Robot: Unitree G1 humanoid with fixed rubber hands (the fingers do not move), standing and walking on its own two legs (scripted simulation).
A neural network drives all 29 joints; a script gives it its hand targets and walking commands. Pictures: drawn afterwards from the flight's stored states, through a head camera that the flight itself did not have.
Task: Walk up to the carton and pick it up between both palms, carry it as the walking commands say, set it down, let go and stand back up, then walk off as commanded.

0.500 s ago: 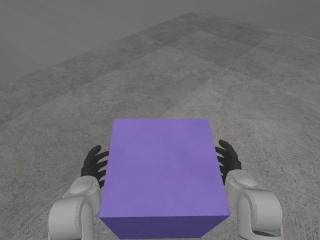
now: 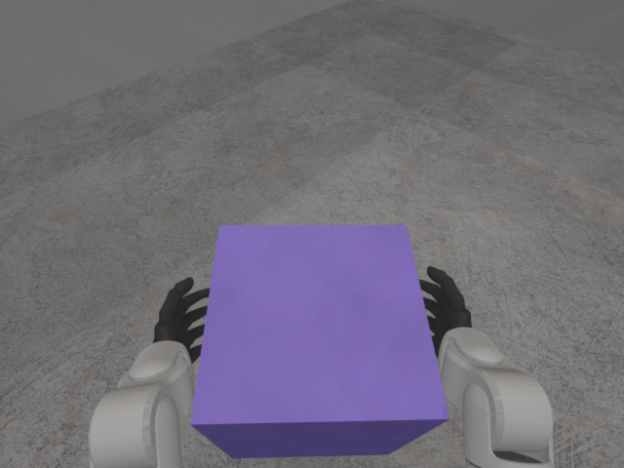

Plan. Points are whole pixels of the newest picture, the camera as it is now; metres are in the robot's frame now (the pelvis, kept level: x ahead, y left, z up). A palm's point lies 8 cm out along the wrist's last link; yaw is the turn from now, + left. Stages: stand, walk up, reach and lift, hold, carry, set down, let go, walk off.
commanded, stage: carry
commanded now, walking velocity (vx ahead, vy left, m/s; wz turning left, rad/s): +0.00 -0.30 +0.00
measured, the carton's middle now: (312, 351) +0.26 +0.01 +0.03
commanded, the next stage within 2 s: none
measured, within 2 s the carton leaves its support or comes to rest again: neither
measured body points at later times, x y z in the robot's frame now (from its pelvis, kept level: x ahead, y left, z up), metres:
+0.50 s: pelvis -0.06 -0.17 +0.01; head -0.04 -0.16 +0.45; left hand +0.19 +0.00 +0.08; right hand +0.20 -0.31 +0.09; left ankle -0.05 +0.00 -0.72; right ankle -0.01 -0.33 -0.71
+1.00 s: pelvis -0.12 -0.33 +0.01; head -0.11 -0.32 +0.46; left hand +0.12 -0.17 +0.08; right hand +0.14 -0.47 +0.09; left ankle -0.11 -0.18 -0.72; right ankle -0.07 -0.48 -0.69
